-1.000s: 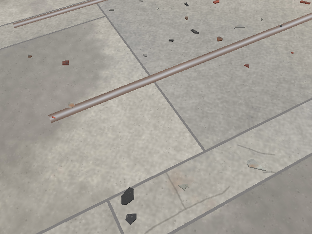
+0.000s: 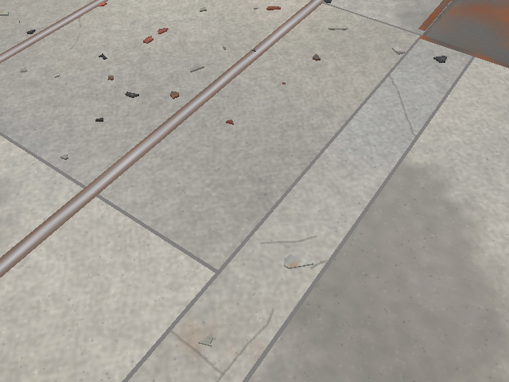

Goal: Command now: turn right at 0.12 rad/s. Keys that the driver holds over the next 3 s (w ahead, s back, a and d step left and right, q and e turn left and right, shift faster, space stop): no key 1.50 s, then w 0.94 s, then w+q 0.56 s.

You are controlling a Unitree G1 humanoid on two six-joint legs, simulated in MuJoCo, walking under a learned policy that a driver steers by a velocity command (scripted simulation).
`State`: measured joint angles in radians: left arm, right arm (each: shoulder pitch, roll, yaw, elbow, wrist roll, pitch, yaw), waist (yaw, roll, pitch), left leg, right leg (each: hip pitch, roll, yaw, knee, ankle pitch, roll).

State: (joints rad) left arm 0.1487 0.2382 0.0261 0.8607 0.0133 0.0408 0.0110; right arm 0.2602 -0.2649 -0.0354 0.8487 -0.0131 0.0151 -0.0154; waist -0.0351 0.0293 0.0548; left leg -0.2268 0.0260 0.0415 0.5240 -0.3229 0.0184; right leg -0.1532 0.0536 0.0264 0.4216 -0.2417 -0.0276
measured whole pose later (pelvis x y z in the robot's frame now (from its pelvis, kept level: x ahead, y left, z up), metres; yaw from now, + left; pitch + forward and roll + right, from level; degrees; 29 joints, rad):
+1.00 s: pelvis +0.00 +0.01 +0.01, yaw +0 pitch -1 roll +0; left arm 0.28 0.17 -0.02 1.15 0.01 0.00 0.04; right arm 0.27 -0.17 0.01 1.14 -0.01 0.00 -0.03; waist 0.00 0.00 0.03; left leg -0.16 0.00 0.01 0.40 -0.21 0.00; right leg -0.12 0.03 0.04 0.38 -0.24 -0.01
